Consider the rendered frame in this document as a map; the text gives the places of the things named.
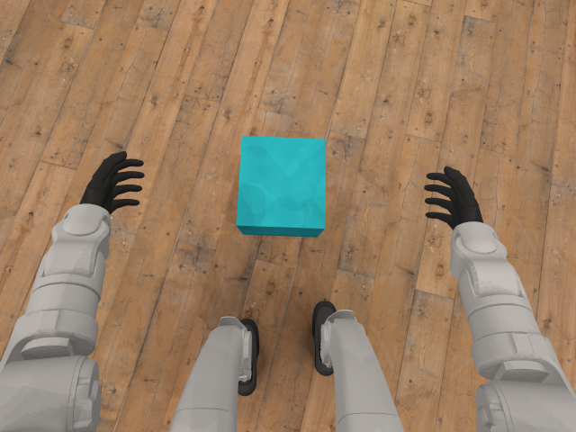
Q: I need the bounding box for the carton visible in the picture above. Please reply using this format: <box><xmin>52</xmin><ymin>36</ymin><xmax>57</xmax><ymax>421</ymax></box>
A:
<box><xmin>236</xmin><ymin>136</ymin><xmax>326</xmax><ymax>238</ymax></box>

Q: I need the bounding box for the robot right forearm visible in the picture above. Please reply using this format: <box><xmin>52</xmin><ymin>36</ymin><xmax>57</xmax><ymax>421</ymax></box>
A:
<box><xmin>449</xmin><ymin>221</ymin><xmax>576</xmax><ymax>400</ymax></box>

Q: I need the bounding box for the robot right upper arm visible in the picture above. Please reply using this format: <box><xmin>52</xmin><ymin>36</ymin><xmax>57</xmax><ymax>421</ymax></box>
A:
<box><xmin>475</xmin><ymin>380</ymin><xmax>576</xmax><ymax>432</ymax></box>

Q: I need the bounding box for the left robot hand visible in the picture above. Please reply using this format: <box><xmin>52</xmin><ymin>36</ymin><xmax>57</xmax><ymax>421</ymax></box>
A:
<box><xmin>80</xmin><ymin>151</ymin><xmax>145</xmax><ymax>214</ymax></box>

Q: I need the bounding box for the right robot hand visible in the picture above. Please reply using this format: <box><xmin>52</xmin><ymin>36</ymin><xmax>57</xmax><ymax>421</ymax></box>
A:
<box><xmin>424</xmin><ymin>166</ymin><xmax>483</xmax><ymax>230</ymax></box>

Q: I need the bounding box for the robot right thigh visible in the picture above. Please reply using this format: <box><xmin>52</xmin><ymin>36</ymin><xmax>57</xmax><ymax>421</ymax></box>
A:
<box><xmin>321</xmin><ymin>319</ymin><xmax>404</xmax><ymax>432</ymax></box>

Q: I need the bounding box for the robot left upper arm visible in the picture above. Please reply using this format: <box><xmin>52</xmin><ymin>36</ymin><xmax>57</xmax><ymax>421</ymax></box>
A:
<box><xmin>0</xmin><ymin>355</ymin><xmax>101</xmax><ymax>432</ymax></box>

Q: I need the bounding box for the robot right foot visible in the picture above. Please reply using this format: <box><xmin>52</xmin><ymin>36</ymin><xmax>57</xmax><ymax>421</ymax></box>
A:
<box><xmin>312</xmin><ymin>301</ymin><xmax>336</xmax><ymax>376</ymax></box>

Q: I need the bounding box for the robot left forearm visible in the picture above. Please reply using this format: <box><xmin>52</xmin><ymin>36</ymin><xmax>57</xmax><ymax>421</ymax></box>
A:
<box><xmin>0</xmin><ymin>203</ymin><xmax>112</xmax><ymax>373</ymax></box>

